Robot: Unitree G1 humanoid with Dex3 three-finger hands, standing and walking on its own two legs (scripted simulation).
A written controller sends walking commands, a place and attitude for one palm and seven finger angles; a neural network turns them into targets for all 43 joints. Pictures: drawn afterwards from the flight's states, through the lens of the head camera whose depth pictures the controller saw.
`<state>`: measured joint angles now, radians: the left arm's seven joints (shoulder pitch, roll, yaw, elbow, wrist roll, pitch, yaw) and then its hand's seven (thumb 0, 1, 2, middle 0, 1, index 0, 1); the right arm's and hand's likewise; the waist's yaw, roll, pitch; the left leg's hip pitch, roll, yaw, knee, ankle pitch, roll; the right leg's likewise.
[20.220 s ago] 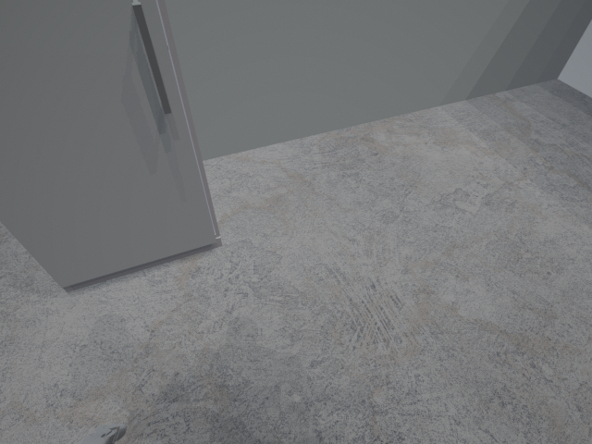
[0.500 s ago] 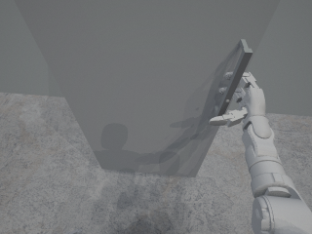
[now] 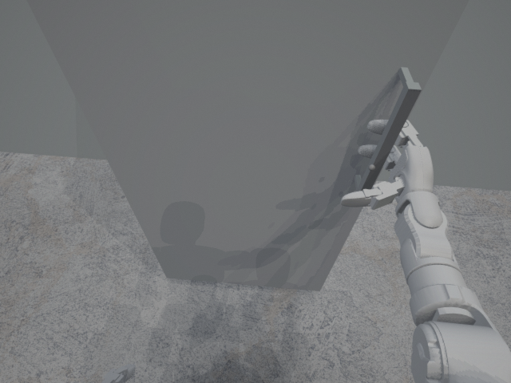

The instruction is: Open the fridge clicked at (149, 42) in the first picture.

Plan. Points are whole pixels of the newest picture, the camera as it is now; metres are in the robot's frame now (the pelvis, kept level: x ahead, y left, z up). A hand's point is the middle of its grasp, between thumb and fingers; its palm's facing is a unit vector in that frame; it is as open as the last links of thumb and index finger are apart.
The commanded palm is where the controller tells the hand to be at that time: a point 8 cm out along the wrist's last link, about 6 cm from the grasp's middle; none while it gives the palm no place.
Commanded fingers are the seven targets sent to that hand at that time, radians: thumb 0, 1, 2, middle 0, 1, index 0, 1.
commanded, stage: slide the fingers in behind the handle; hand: right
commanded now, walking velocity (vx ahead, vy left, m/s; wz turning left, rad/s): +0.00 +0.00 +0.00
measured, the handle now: (379, 144) +0.50 -0.15 +0.11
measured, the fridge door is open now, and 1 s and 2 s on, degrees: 0 0 3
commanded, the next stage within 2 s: grip the handle and tug to test in 0.16 s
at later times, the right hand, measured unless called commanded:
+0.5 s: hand (374, 169) +0.44 -0.13 +0.12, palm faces -0.03 +1.00 -0.01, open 12.7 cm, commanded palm +0.41 -0.18 +0.12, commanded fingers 0.00 -0.11 -0.56 0.37 1.29 0.37 1.29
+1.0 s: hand (370, 166) +0.45 -0.12 +0.11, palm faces -0.04 +1.00 -0.01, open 5.2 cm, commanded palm +0.42 -0.18 +0.12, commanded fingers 0.00 -0.90 -0.90 0.45 1.40 0.45 1.40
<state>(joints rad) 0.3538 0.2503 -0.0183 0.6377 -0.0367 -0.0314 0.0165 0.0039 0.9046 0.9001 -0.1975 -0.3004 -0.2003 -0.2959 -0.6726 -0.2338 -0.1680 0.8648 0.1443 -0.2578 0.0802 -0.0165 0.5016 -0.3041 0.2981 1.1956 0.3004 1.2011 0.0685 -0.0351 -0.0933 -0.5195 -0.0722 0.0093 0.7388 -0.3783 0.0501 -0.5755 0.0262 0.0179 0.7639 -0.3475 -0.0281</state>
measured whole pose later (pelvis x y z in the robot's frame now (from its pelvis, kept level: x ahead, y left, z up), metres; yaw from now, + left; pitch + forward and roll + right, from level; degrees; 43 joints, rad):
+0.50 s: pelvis +0.00 +0.00 +0.00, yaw +0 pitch +9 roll +1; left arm 0.35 0.25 -0.02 0.64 -0.04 -0.03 0.02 0.00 0.90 0.90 -0.20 -0.30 -0.20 -0.30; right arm -0.66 -0.24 -0.17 0.85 0.15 -0.25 0.10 -0.02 0.29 -0.39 0.32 1.23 0.32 1.23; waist 0.07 -0.03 -0.09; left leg -0.51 -0.07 0.01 0.73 -0.38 0.05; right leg -0.57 0.03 0.02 0.76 -0.35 -0.03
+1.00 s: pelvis +0.00 -0.01 +0.00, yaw +0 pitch +10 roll +1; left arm 0.36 0.25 -0.02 0.65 -0.03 -0.03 0.01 0.00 0.90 0.90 -0.20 -0.30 -0.20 -0.30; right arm -0.69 -0.22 -0.16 0.88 0.13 -0.27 0.08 0.01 -0.75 -0.84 0.43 1.38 0.43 1.38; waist 0.07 -0.03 -0.09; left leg -0.53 -0.06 0.00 0.74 -0.38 0.04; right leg -0.59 0.03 0.01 0.77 -0.35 -0.04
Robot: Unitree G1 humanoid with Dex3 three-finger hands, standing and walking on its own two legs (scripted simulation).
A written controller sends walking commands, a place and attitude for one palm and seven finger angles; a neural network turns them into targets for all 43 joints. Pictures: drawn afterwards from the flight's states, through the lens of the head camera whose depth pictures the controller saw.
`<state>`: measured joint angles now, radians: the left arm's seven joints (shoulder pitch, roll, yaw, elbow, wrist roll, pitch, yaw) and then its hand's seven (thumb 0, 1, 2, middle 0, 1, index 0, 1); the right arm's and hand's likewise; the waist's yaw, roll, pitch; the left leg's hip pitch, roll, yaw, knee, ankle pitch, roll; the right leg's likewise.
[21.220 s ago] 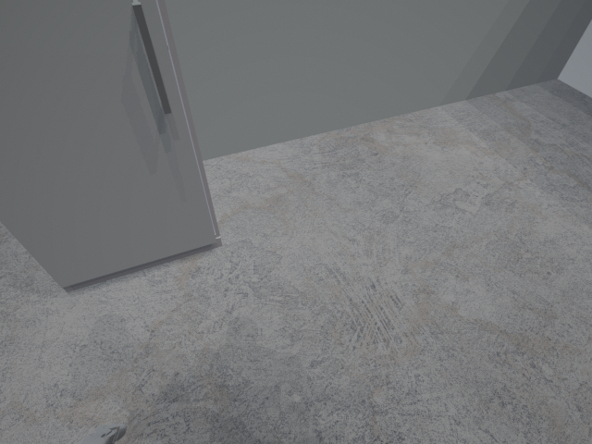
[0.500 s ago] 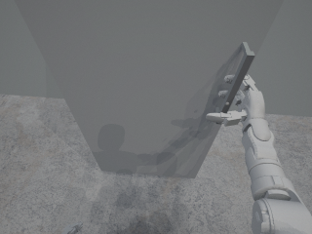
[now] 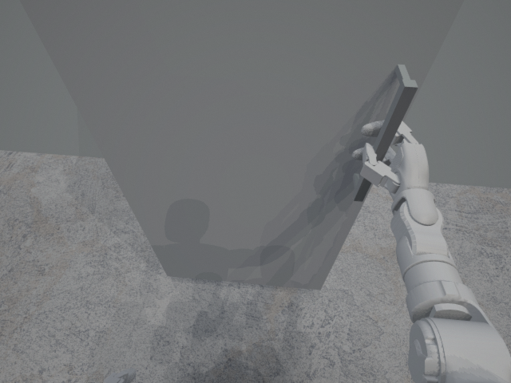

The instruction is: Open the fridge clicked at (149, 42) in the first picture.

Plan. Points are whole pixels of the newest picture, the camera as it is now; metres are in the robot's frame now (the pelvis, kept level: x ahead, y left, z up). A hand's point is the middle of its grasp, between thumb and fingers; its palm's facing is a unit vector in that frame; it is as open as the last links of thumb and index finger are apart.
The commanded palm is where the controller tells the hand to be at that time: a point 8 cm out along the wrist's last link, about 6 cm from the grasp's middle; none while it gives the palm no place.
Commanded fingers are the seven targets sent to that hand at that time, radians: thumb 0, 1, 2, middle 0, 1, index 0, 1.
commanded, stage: grip the handle and tug to test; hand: right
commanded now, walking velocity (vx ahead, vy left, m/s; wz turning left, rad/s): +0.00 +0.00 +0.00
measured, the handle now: (376, 143) +0.50 -0.14 +0.11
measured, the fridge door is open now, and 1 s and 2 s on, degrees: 0 3 29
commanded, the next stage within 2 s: pull the door a little, standing still in 0.68 s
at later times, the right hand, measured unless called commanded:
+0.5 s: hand (366, 166) +0.44 -0.11 +0.11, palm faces -0.02 +1.00 +0.00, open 5.4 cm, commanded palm +0.40 -0.17 +0.12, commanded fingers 0.00 -0.90 -0.90 0.45 1.40 0.45 1.40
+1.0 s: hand (367, 182) +0.40 -0.11 +0.11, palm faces -0.04 +1.00 +0.00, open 5.6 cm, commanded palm +0.35 -0.17 +0.12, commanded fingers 0.00 -0.90 -0.90 0.45 1.40 0.45 1.40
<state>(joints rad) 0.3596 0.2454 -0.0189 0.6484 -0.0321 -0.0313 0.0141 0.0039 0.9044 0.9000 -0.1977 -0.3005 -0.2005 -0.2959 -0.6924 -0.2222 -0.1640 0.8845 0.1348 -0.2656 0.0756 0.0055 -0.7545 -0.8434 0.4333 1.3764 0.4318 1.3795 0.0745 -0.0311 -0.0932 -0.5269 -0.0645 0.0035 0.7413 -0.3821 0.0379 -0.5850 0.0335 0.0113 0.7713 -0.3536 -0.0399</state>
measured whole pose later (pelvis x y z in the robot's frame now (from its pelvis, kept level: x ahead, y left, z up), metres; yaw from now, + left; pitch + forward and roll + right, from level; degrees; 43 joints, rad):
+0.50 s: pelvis +0.01 +0.00 +0.00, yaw +1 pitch +9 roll +1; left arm 0.37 0.25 -0.01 0.61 -0.03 -0.02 0.00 0.00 0.90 0.90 -0.20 -0.30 -0.20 -0.30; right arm -0.58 -0.22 -0.18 0.76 0.15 -0.23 0.06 0.01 -0.78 -0.82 0.38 1.40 0.37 1.40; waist 0.08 -0.04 -0.11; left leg -0.51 -0.08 -0.02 0.73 -0.38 0.04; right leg -0.55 0.02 -0.01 0.75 -0.36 -0.04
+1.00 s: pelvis +0.03 +0.01 +0.01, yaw +0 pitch +8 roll +0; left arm 0.29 0.24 -0.01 0.57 -0.03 0.00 0.01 0.01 0.91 0.90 -0.20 -0.30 -0.20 -0.30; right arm -0.31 -0.16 -0.09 0.38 0.16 -0.10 0.06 0.01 -0.77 -0.82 0.35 1.36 0.33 1.36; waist 0.03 -0.04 -0.11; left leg -0.40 -0.06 -0.01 0.67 -0.40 0.04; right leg -0.45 0.03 0.00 0.69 -0.37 -0.03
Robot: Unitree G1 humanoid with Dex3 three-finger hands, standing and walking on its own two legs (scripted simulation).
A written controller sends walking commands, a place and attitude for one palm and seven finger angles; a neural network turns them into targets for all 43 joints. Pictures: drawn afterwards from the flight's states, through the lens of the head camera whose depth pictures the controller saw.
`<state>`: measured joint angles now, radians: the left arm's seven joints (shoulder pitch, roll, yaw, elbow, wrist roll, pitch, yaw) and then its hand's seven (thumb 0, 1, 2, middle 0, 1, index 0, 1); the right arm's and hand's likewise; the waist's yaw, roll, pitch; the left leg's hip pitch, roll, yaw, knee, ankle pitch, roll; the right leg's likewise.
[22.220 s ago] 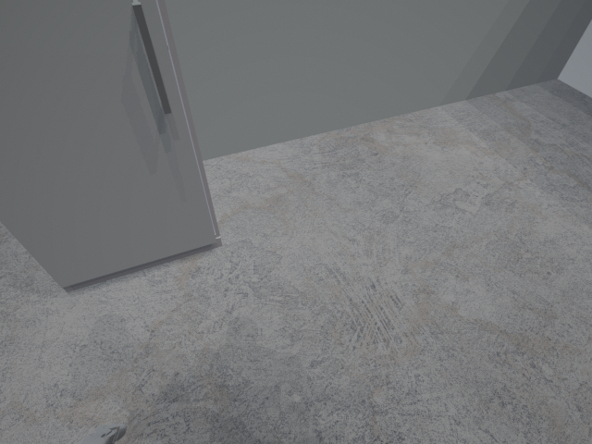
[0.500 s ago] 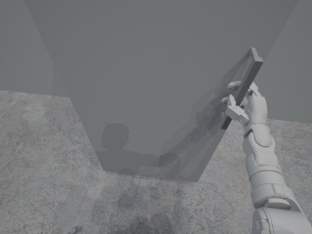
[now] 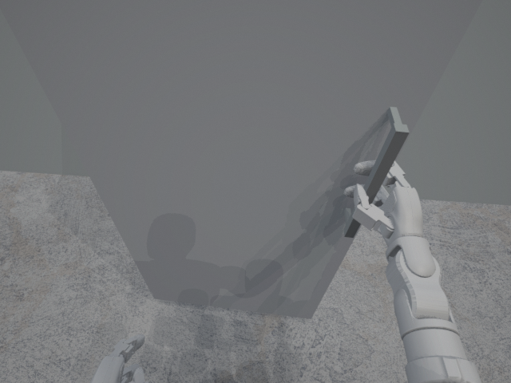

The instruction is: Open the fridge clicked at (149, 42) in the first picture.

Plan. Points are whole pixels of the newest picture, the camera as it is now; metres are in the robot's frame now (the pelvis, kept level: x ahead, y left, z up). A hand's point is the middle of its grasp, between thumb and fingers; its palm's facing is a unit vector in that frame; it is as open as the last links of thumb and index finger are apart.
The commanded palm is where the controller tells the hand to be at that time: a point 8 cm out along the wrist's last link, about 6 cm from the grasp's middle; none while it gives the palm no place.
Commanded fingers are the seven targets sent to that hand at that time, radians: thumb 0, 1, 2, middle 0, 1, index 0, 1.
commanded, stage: pull the door a little, standing still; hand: right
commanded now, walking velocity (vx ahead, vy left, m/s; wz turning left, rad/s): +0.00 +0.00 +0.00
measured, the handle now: (368, 181) +0.43 -0.14 +0.10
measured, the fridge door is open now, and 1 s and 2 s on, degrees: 3 29 56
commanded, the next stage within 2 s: walk backward, drawing the door open in 0.04 s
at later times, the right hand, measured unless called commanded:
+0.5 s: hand (350, 289) +0.24 -0.09 +0.11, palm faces -0.07 +0.99 -0.14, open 5.7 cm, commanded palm +0.21 -0.14 +0.11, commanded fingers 0.00 -0.90 -0.90 0.45 1.40 0.45 1.40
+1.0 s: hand (309, 360) +0.15 -0.04 +0.10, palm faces +0.14 +0.97 -0.19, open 5.9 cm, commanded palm +0.11 -0.08 +0.11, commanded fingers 0.00 -0.90 -0.90 0.45 1.40 0.45 1.40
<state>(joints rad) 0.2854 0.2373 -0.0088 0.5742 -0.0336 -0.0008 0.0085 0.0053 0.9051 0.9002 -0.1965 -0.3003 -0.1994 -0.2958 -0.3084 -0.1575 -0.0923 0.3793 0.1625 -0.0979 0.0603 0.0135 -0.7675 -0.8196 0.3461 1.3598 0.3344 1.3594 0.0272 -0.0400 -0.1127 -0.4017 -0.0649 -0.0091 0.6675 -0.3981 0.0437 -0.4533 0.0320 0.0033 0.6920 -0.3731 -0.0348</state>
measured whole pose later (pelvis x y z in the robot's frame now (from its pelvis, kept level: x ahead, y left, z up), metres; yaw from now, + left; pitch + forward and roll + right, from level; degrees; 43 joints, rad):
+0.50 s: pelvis -0.04 -0.01 +0.02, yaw -1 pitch +0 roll +0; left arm 0.16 0.20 -0.05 0.52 0.00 0.15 0.08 0.01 0.90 0.90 -0.20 -0.30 -0.20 -0.30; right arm 0.08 -0.13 0.14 0.00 0.05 -0.10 -0.07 0.01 -0.70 -0.76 0.40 1.36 0.39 1.40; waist 0.03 -0.06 -0.02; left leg -0.24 -0.03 -0.01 0.51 -0.27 0.02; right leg -0.27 0.06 0.00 0.48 -0.21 -0.05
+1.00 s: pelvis -0.10 +0.11 +0.01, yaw -10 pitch -1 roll -2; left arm 0.20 0.18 0.04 0.64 0.01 -0.02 0.10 0.01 0.90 0.90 -0.20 -0.30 -0.20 -0.30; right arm 0.20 -0.16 0.07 -0.18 0.02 -0.05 -0.09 -0.01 -0.68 -0.79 0.41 1.35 0.34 1.40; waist 0.07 -0.04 0.04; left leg -0.39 -0.09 0.06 0.70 -0.36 -0.04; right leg -0.35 -0.03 0.12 0.40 -0.04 0.06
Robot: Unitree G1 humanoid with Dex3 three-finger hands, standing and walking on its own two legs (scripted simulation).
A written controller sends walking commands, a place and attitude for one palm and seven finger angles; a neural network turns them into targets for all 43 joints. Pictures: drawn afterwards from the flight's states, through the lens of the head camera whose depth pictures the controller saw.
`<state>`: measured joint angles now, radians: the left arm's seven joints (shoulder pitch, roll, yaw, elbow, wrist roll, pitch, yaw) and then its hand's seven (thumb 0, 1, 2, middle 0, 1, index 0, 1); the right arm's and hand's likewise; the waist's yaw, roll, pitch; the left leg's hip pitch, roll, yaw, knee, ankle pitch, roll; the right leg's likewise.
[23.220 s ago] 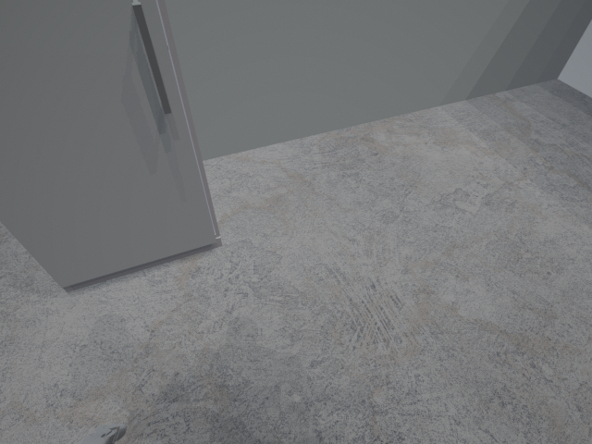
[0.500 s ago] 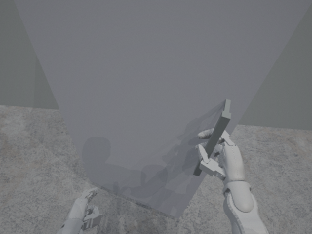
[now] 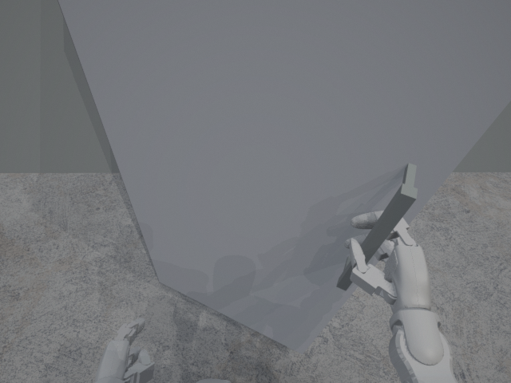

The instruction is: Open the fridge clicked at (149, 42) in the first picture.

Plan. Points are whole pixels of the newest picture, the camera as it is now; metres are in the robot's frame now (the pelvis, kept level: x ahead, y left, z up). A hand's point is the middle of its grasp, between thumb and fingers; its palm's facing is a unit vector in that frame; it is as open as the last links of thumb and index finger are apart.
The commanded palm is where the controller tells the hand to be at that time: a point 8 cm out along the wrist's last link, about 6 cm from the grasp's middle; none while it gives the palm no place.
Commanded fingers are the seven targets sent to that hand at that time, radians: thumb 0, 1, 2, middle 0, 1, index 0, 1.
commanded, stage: walk backward, drawing the door open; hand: right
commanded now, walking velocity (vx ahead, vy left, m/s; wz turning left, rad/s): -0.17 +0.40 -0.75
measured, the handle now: (371, 237) +0.33 -0.12 +0.10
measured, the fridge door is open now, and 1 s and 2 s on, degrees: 29 56 75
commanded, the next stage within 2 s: stop walking and hold the door back in 1.42 s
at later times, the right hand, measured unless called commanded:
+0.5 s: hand (307, 321) +0.19 -0.03 +0.09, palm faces +0.54 +0.81 -0.23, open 6.0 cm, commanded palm +0.14 -0.05 +0.10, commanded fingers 0.00 -0.90 -0.90 0.45 1.40 0.45 1.40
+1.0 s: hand out of the picture +0.11 +0.08 +0.10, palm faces +0.87 +0.41 -0.26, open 5.9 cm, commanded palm +0.05 +0.08 +0.10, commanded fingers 0.00 -0.90 -0.90 0.45 1.40 0.45 1.40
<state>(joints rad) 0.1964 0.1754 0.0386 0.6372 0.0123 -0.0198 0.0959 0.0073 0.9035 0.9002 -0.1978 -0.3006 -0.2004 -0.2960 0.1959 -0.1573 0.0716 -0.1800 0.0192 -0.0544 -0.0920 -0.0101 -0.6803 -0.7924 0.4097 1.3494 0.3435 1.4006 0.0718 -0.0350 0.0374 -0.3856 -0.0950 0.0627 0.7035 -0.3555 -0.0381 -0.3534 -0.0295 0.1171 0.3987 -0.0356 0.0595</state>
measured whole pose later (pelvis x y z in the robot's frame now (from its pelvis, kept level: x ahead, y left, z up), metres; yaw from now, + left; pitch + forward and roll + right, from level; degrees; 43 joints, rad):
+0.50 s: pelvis -0.01 +0.24 -0.02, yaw -31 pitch -1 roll +1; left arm 0.14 0.20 0.03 0.63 -0.01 -0.11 0.08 0.01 0.90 0.90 -0.20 -0.30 -0.20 -0.30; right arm 0.05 -0.17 -0.02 -0.24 0.00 -0.08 -0.08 -0.02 -0.69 -0.83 0.44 1.38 0.31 1.40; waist 0.02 -0.09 0.21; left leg -0.39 0.06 0.02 0.73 -0.33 -0.06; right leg -0.53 -0.12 0.16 0.95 -0.48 0.04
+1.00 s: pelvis +0.07 +0.42 +0.00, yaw -51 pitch +0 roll +1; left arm 0.16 0.18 0.00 0.63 0.00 -0.08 0.08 0.01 0.90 0.90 -0.20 -0.30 -0.20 -0.30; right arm 0.14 -0.22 -0.15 -0.19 0.05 -0.07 -0.11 -0.01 -0.71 -0.83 0.41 1.31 0.30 1.40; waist 0.00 -0.07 0.13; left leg -0.30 0.05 0.09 0.62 -0.31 -0.01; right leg -0.57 -0.07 0.10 1.05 -0.48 0.05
